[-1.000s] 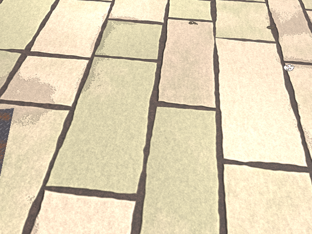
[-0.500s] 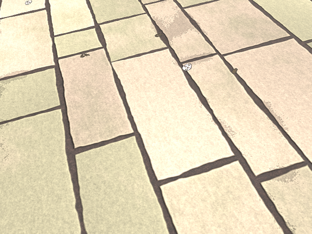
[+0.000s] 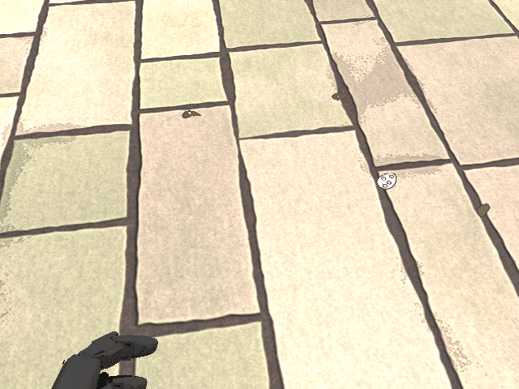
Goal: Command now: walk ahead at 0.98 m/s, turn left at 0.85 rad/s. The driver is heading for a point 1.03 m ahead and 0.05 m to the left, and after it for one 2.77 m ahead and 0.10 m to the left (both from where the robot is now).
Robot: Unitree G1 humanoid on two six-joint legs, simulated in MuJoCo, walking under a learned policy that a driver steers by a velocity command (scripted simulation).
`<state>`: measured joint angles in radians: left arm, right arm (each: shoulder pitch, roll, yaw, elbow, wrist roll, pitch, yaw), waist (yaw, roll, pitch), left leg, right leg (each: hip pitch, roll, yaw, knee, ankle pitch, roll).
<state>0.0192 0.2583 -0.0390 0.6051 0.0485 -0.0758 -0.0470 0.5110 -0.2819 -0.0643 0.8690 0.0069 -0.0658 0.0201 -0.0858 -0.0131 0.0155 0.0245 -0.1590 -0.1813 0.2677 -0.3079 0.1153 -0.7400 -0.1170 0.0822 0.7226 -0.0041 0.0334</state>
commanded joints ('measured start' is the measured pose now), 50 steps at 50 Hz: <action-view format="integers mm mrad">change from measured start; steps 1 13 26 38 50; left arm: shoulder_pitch -96 350 432 247 633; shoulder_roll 90 96 284 31 242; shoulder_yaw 25 88 102 82 169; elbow -76 144 301 191 260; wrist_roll -18 -3 -29 -34 -73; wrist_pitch -10 -22 -24 64 73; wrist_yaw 4 57 62 -4 16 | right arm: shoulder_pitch -71 -295 -296 -191 -321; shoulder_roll -212 -70 -130 -42 -215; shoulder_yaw -58 2 30 15 -31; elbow -85 -193 -212 -32 -65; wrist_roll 12 -41 -71 -17 -33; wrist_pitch -25 45 25 -71 -3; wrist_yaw -6 36 36 -8 -47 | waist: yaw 22 128 -100 111 442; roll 63 -94 -97 64 -41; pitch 64 -35 -40 103 -167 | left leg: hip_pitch -319 -775 -174 -159 -249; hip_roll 195 243 62 366 221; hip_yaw -187 106 280 229 429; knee -132 1060 369 -159 1106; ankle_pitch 442 38 161 301 687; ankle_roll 103 -10 78 -20 -89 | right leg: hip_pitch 369 733 732 13 906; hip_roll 89 -183 -152 -53 187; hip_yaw -89 141 -236 -52 -105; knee -141 -472 -245 501 -135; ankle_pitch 146 -260 1039 -112 -175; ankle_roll -2 -106 -151 -109 -318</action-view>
